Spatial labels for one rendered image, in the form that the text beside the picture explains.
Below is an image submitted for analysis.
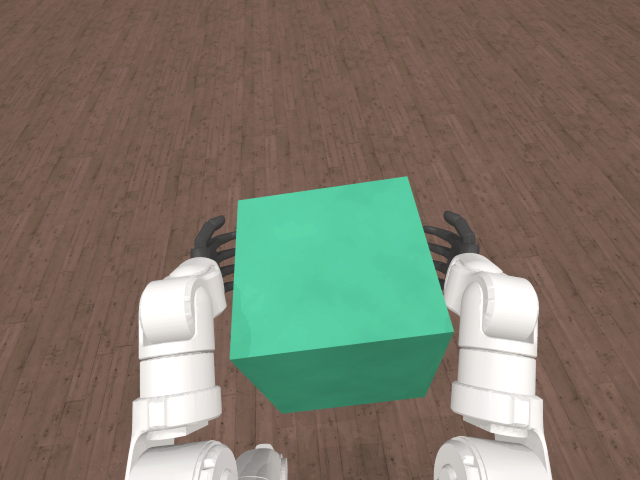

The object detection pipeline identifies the right robot hand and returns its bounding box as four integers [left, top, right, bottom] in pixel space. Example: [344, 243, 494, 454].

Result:
[423, 211, 479, 290]

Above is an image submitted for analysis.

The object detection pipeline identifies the robot right forearm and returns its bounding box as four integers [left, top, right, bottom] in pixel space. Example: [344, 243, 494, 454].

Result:
[444, 253, 552, 480]

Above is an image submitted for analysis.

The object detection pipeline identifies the carton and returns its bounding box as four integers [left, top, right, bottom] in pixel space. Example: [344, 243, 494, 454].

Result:
[230, 176, 454, 414]

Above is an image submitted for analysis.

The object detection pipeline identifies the left robot hand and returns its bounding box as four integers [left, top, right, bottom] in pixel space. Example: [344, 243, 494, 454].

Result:
[190, 215, 236, 293]

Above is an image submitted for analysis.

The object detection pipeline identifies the robot right upper arm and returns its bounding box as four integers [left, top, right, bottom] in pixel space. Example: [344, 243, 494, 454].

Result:
[434, 436, 550, 480]

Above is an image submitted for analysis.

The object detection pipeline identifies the left robot thigh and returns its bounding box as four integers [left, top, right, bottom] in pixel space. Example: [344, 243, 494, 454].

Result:
[236, 448, 288, 480]

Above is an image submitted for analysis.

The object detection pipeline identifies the robot left upper arm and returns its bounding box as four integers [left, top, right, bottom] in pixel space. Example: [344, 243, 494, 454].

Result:
[128, 440, 238, 480]

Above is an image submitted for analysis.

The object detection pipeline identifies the robot left forearm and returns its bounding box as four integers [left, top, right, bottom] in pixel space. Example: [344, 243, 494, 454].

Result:
[125, 257, 227, 480]

